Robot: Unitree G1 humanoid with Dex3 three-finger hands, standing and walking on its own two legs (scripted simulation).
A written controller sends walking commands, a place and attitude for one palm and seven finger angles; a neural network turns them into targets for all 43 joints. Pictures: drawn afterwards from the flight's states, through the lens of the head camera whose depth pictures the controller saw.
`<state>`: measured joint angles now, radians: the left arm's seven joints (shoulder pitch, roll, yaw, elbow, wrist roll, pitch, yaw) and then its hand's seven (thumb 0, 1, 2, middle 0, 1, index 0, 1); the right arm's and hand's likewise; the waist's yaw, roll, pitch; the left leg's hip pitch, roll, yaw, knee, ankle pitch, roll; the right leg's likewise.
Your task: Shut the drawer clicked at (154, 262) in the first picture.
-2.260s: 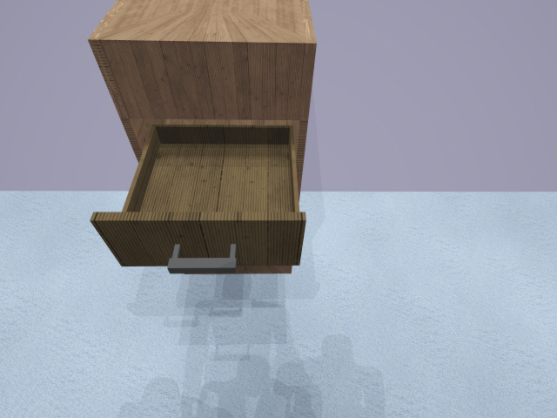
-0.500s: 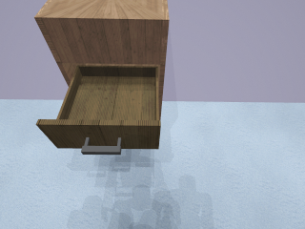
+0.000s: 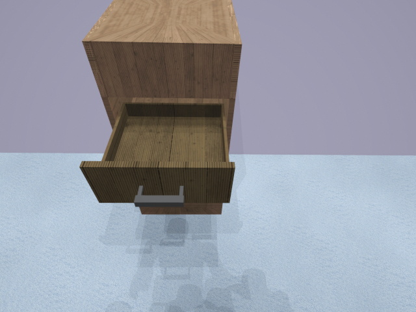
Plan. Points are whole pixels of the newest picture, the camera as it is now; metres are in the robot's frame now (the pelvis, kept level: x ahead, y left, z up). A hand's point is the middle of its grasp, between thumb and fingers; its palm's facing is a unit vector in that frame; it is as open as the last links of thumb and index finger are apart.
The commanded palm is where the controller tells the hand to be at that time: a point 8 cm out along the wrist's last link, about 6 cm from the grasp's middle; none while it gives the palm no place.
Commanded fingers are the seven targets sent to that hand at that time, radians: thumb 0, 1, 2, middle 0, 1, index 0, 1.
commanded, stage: come to a stop and stand still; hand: left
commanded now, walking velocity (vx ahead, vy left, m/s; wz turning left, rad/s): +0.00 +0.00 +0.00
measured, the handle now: (160, 195) +0.42 +0.16 -0.10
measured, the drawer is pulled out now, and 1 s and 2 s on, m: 0.29 0.29 0.29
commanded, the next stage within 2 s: look again from close up in 0.44 s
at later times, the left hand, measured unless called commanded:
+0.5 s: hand out of the picture -0.03 +0.18 -0.17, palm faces +0.00 -0.98 -0.18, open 7.4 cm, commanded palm none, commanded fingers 0.00 0.90 0.90 -0.20 -0.30 -0.20 -0.30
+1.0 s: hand out of the picture +0.00 +0.17 -0.17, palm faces +0.00 -0.98 -0.18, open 7.3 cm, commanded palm none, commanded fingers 0.00 0.90 0.90 -0.20 -0.30 -0.20 -0.30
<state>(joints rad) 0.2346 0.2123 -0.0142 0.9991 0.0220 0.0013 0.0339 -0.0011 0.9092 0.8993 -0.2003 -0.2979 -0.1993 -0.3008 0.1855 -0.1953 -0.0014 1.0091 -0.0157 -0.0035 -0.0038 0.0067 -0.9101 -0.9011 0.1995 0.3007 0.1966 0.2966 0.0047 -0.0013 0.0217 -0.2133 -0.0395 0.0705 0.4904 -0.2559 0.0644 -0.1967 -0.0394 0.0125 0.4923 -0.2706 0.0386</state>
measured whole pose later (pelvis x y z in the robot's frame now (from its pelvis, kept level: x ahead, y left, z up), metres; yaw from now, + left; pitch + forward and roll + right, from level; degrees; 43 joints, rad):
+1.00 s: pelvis +0.00 +0.00 +0.01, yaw -1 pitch -2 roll +0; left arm 0.29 0.13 -0.01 1.13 0.02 -0.01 0.04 0.00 0.91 0.90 -0.20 -0.30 -0.20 -0.30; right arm 0.25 -0.15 -0.01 1.15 0.00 -0.01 -0.02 0.01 -0.91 -0.90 0.20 0.30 0.20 0.30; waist 0.00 0.00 0.05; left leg -0.15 -0.05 0.08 0.39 -0.21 0.07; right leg -0.15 -0.05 0.03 0.42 -0.23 0.05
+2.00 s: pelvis +0.13 -0.07 -0.02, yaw +3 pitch -2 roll -1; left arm 0.23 0.19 0.05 1.05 0.02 -0.05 0.02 0.01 0.93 0.90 -0.20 -0.30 -0.20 -0.30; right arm 0.34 -0.14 -0.03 1.16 0.00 0.00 -0.03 0.01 -0.91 -0.90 0.20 0.30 0.20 0.30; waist -0.01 0.03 0.10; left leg -0.17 0.06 0.01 0.82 -0.54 -0.01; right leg -0.35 -0.06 -0.10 0.65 -0.24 -0.01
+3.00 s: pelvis +0.14 -0.08 +0.00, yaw +2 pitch -1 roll +1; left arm 0.28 0.16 -0.02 1.05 0.01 -0.01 0.03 0.01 0.93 0.90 -0.20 -0.30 -0.20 -0.30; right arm 0.33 -0.17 0.02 1.09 -0.01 -0.01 -0.01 0.01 -0.91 -0.90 0.20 0.30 0.20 0.30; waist 0.00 0.01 0.03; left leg -0.19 0.01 0.12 0.44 -0.24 0.02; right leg -0.21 -0.03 -0.07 0.49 -0.27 -0.01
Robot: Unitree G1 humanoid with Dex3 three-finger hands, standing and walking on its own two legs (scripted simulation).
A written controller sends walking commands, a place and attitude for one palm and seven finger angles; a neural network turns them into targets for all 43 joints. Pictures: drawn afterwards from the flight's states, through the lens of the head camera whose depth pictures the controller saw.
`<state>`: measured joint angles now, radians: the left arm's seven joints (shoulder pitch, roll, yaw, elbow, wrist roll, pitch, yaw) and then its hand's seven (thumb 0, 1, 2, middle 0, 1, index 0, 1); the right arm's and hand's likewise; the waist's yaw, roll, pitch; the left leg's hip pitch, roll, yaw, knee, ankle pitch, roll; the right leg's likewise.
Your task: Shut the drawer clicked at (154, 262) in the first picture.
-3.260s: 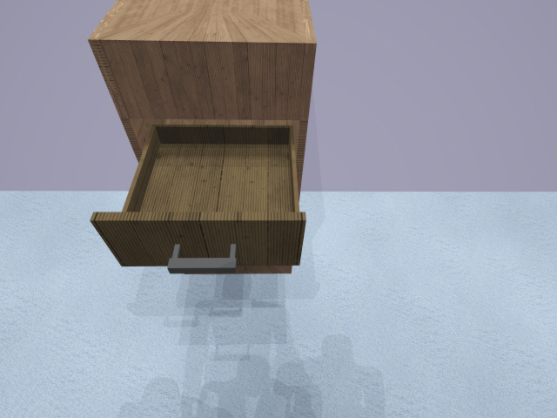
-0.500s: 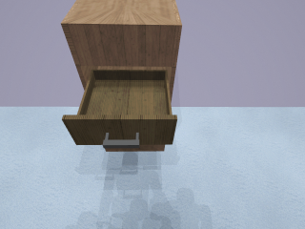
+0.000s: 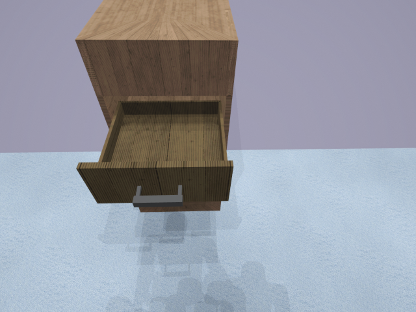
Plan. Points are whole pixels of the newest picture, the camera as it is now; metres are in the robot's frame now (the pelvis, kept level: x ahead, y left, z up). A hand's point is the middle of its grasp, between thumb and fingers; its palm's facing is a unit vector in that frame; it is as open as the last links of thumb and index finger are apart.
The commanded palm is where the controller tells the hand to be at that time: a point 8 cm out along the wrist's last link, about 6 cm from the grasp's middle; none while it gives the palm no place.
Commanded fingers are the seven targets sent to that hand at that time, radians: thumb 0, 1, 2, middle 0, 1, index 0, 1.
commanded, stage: look again from close up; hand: left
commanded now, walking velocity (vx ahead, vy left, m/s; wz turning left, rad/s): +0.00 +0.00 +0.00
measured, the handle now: (159, 194) +0.41 +0.16 -0.10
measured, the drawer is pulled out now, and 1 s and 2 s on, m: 0.29 0.29 0.29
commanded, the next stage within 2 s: shuffle to correct the standing spot in 0.08 s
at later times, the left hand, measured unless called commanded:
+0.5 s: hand out of the picture -0.01 +0.14 -0.18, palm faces +0.06 -0.98 -0.19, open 7.3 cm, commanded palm none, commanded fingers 0.00 0.90 0.90 -0.20 -0.30 -0.20 -0.30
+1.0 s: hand out of the picture +0.16 +0.13 -0.19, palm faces +0.09 -0.96 -0.26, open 7.3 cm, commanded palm none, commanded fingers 0.00 0.90 0.90 -0.20 -0.30 -0.20 -0.30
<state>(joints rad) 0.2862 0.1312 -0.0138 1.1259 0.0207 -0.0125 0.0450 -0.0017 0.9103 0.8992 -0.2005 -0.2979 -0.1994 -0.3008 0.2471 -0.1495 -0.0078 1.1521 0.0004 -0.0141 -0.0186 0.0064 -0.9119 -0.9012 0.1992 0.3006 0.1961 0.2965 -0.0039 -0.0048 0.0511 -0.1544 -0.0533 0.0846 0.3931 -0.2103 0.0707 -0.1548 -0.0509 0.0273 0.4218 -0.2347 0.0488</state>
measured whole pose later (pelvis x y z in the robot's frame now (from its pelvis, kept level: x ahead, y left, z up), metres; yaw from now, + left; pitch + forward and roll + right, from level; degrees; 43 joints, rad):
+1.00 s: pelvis +0.13 -0.08 -0.03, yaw +4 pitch -2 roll -1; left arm 0.23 0.19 0.05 1.05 0.02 -0.05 0.02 0.01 0.93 0.90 -0.20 -0.30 -0.20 -0.30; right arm 0.34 -0.14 -0.03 1.16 0.00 0.00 -0.03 0.01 -0.91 -0.90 0.20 0.30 0.20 0.30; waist -0.01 0.03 0.10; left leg -0.17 0.06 0.01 0.82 -0.54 -0.01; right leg -0.35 -0.06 -0.10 0.65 -0.24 -0.01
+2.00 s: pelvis +0.14 -0.09 +0.00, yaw +3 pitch -1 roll +1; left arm 0.28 0.16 -0.02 1.05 0.01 -0.01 0.03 0.01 0.93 0.90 -0.20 -0.30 -0.20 -0.30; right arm 0.33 -0.17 0.02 1.09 -0.01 -0.01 -0.01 0.01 -0.91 -0.90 0.20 0.30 0.20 0.30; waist 0.00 0.01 0.03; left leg -0.19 0.01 0.12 0.44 -0.24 0.02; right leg -0.21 -0.03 -0.07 0.49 -0.27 -0.01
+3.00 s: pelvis +0.10 -0.11 -0.10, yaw +6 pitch +12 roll -1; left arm 0.57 0.16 0.05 -0.02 -0.18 -0.50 -0.19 0.01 0.90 0.90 -0.55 -0.68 -0.55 -0.68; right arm 0.11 -0.24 -0.04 0.44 0.02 -0.23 -0.02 0.01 -0.91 -0.90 0.20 0.30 0.19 0.30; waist 0.05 -0.01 -0.13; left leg -0.88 0.05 0.02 1.17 -0.51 0.00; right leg -0.84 -0.05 -0.14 1.16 -0.54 -0.06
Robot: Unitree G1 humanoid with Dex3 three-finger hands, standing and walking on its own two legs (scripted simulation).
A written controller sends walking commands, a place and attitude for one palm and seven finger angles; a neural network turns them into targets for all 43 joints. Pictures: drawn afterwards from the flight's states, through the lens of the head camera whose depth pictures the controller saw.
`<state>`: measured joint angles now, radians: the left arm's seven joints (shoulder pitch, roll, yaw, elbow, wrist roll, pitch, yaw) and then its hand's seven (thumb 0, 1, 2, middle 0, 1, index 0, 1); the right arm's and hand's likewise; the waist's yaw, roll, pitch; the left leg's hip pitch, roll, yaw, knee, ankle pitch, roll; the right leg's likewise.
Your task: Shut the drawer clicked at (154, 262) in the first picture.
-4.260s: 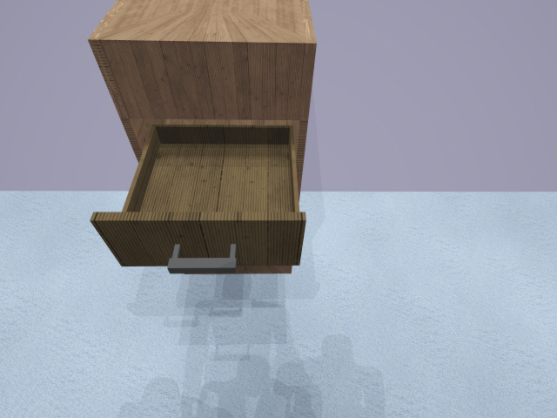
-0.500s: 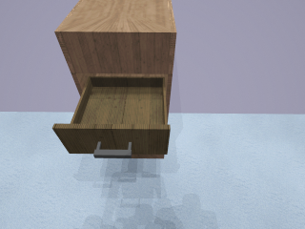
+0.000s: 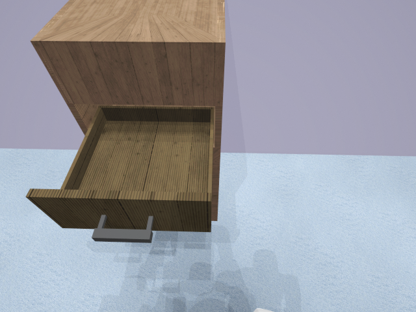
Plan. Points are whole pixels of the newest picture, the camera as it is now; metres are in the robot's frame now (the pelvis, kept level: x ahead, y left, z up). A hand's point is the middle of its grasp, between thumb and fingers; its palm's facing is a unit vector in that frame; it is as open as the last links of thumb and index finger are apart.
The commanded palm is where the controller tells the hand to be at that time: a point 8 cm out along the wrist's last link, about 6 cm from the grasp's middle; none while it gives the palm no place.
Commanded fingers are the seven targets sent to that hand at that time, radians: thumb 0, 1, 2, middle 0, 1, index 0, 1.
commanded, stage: come to a stop and stand still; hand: left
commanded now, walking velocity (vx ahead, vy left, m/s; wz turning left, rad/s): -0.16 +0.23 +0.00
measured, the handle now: (125, 227) +0.30 +0.21 -0.08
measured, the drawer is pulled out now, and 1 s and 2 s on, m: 0.29 0.29 0.29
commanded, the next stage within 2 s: look again from close up in 0.78 s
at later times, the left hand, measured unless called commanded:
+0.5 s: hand out of the picture +0.01 +0.19 -0.15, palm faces +0.01 -0.97 -0.26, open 7.3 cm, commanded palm none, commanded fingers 0.00 0.90 0.90 -0.20 -0.30 -0.20 -0.30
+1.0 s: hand out of the picture +0.02 +0.17 -0.15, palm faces -0.02 -0.98 -0.22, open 7.3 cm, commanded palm none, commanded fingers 0.00 0.90 0.90 -0.20 -0.30 -0.20 -0.30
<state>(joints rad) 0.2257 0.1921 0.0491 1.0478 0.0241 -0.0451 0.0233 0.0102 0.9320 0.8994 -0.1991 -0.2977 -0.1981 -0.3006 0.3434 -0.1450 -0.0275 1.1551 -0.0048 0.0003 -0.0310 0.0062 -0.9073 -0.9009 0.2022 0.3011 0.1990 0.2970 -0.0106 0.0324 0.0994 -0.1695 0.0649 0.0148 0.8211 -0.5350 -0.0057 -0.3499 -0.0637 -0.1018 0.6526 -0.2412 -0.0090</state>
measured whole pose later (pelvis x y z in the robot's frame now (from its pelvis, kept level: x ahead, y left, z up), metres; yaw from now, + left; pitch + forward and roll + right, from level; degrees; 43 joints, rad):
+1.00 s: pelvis +0.00 -0.01 +0.02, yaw -1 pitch -1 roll +1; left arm 0.28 0.16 -0.02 1.05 0.01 -0.01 0.03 0.01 0.93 0.90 -0.20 -0.30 -0.20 -0.30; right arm 0.33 -0.17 0.02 1.09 -0.01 -0.01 -0.01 0.01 -0.91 -0.90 0.20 0.30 0.20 0.30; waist 0.00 0.01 0.03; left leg -0.19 0.01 0.12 0.44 -0.24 0.02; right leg -0.21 -0.03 -0.07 0.49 -0.27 -0.01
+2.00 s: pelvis -0.03 -0.03 -0.07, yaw +2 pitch +12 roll -1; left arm 0.57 0.16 0.05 -0.02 -0.18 -0.50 -0.19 0.01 0.90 0.90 -0.55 -0.68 -0.55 -0.68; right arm 0.11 -0.24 -0.04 0.44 0.02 -0.23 -0.02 0.01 -0.91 -0.90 0.20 0.30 0.19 0.30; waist 0.05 -0.01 -0.13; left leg -0.88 0.05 0.02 1.17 -0.51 0.00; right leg -0.84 -0.05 -0.14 1.16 -0.54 -0.06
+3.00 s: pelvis -0.01 +0.00 -0.05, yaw +2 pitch +12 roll -3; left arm 0.74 0.19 0.04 -0.33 -0.19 -0.36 -0.20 0.01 0.90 0.90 -1.39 -1.59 -1.39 -1.59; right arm 0.22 -0.19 0.01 0.44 0.04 -0.17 -0.02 0.02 -0.90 -0.90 0.20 0.30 0.20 0.30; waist 0.03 0.04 -0.14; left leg -0.80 0.03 0.02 1.09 -0.51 0.04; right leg -0.73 -0.05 -0.14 1.03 -0.50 0.00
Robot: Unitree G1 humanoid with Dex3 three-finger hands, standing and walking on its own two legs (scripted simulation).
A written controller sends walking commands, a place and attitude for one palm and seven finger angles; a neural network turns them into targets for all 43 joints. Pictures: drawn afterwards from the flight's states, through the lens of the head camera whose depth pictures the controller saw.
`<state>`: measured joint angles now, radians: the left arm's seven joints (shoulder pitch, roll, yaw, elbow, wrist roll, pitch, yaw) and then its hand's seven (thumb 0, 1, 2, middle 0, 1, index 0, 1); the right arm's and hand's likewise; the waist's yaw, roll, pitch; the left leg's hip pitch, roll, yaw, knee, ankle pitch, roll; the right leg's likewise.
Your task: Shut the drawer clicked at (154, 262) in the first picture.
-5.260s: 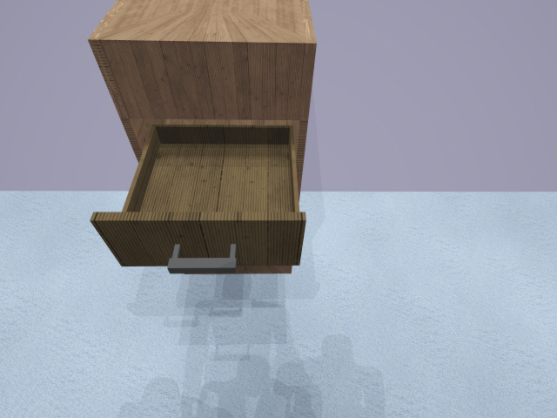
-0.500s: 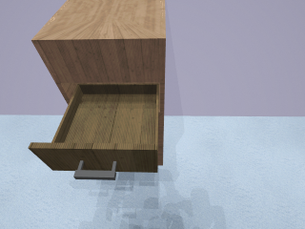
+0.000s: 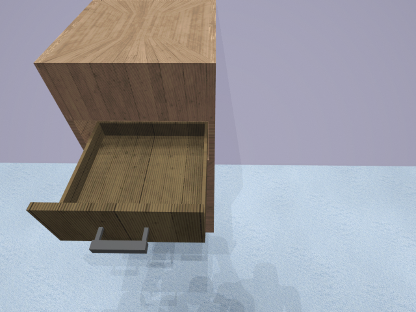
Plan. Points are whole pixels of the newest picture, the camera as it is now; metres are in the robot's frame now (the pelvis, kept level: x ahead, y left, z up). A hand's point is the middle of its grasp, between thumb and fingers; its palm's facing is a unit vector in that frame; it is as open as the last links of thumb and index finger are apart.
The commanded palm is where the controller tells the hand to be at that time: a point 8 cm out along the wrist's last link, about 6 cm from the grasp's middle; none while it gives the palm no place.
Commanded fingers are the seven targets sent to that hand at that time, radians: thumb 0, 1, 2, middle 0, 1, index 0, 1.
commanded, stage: look again from close up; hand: left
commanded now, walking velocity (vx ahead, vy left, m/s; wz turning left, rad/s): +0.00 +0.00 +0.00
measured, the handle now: (121, 238) +0.29 +0.23 -0.10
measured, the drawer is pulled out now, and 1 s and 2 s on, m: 0.29 0.29 0.29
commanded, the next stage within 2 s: raise the hand and make a fist in 0.38 s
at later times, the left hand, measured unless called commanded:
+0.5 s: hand out of the picture +0.00 +0.15 -0.17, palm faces +0.01 -0.98 -0.19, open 7.3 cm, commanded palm +0.10 +0.20 -0.07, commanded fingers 0.00 0.90 0.90 -0.24 -0.34 -0.24 -0.34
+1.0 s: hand out of the picture +0.12 +0.16 -0.06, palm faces +0.12 -0.99 -0.04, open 5.4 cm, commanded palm +0.11 +0.21 -0.05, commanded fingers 0.00 0.90 0.90 -0.74 -0.88 -0.74 -0.88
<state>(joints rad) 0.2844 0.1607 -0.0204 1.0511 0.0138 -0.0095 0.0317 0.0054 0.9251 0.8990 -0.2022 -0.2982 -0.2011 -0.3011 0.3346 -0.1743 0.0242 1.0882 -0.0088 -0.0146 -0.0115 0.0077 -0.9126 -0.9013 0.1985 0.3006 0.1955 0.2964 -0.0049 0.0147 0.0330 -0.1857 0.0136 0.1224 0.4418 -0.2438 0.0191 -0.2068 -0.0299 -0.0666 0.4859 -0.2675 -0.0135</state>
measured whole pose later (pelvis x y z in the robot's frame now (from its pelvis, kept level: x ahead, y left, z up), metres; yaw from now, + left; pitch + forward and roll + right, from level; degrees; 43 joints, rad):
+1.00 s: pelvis -0.04 -0.02 -0.09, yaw +3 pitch +12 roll -1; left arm 0.57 0.16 0.05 -0.02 -0.18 -0.50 -0.19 0.01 0.90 0.90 -0.55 -0.68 -0.55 -0.68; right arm 0.11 -0.24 -0.04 0.44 0.02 -0.23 -0.02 0.01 -0.91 -0.90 0.20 0.30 0.19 0.30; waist 0.05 -0.01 -0.13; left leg -0.88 0.05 0.02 1.17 -0.51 0.00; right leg -0.84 -0.05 -0.14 1.16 -0.54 -0.06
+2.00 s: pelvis -0.02 +0.02 -0.07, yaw +3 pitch +12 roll -3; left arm 0.74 0.19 0.04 -0.33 -0.19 -0.36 -0.20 0.01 0.90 0.90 -1.39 -1.59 -1.39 -1.59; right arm 0.22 -0.19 0.01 0.44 0.04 -0.17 -0.02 0.02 -0.90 -0.90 0.20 0.30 0.20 0.30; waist 0.03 0.04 -0.14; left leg -0.80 0.03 0.02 1.09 -0.51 0.04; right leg -0.73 -0.05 -0.14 1.03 -0.50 0.00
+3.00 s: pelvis -0.03 +0.01 -0.10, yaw +3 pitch +16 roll -3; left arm 0.55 0.20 0.08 -0.15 -0.20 -0.41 -0.20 0.01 0.90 0.90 -1.40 -1.60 -1.40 -1.60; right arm 0.22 -0.22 0.00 0.48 0.03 -0.17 -0.04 0.02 -0.90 -0.90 0.20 0.30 0.20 0.30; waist -0.01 0.03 -0.15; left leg -0.96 0.05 0.01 1.21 -0.54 0.03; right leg -0.90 -0.04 -0.14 1.15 -0.54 -0.02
